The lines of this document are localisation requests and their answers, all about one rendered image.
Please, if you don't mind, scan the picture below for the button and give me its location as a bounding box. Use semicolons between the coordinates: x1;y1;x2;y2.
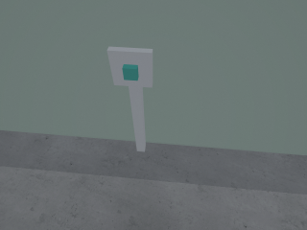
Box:
122;64;139;81

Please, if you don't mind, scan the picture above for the panel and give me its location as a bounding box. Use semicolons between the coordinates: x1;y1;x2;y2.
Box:
106;46;154;152

